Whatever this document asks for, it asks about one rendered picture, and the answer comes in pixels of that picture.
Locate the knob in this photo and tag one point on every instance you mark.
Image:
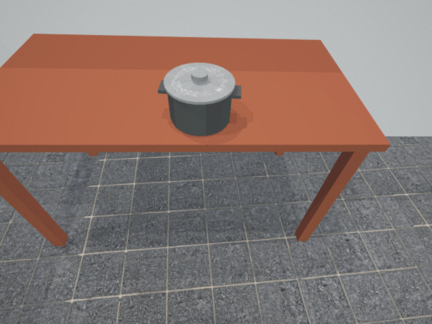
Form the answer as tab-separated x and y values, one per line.
199	75

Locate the pot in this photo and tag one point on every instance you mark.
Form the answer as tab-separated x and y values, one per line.
200	120

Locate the table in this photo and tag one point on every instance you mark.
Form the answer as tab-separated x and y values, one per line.
76	93

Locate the lid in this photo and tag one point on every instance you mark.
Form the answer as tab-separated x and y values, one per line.
179	85

